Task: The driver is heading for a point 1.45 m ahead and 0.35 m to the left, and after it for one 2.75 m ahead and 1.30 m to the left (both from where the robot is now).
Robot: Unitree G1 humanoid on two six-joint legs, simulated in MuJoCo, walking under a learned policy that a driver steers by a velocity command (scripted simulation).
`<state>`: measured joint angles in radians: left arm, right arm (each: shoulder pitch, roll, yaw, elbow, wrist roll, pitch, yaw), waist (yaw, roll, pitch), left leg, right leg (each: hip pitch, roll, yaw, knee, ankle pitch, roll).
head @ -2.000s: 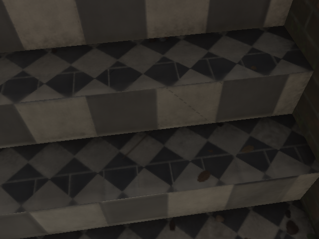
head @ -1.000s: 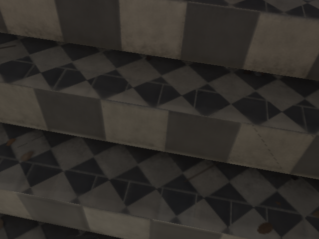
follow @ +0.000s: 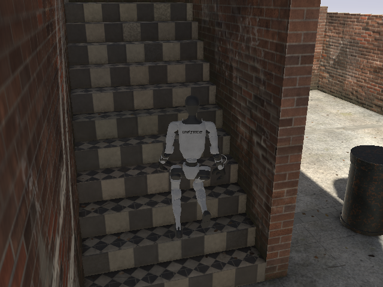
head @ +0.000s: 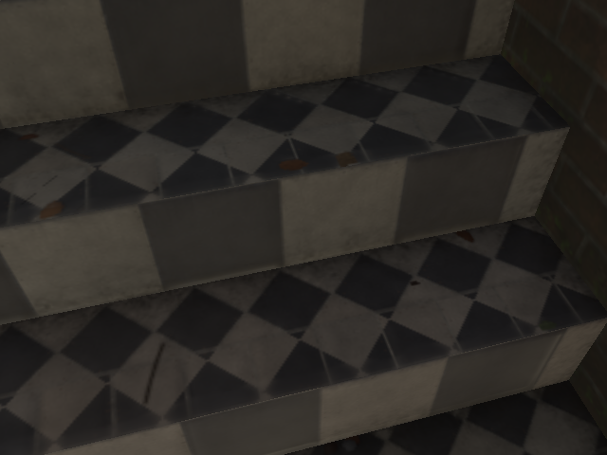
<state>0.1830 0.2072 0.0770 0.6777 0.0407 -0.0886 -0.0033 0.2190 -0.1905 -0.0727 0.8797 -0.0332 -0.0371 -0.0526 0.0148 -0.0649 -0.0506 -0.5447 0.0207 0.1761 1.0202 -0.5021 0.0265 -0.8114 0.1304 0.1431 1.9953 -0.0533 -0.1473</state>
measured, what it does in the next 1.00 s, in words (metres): climbs, turning left: right foot 0.20 m higher, then left foot 0.20 m higher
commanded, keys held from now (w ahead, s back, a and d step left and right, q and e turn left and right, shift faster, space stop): w+q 1.00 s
